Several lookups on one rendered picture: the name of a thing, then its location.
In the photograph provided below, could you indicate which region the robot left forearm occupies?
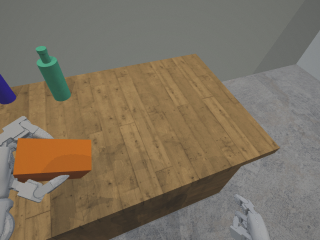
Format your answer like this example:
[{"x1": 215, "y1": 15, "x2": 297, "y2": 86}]
[{"x1": 0, "y1": 198, "x2": 15, "y2": 240}]

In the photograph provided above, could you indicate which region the sponge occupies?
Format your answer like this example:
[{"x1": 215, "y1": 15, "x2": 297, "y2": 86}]
[{"x1": 13, "y1": 138, "x2": 92, "y2": 183}]

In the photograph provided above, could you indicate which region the robot right hand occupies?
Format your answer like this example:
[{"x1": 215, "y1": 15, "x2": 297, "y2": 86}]
[{"x1": 230, "y1": 194, "x2": 270, "y2": 240}]

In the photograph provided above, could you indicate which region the robot left hand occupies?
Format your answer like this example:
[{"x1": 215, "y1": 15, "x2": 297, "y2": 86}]
[{"x1": 0, "y1": 116, "x2": 69, "y2": 203}]

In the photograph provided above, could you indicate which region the table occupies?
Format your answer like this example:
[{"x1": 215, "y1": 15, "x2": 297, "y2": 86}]
[{"x1": 0, "y1": 53, "x2": 280, "y2": 240}]

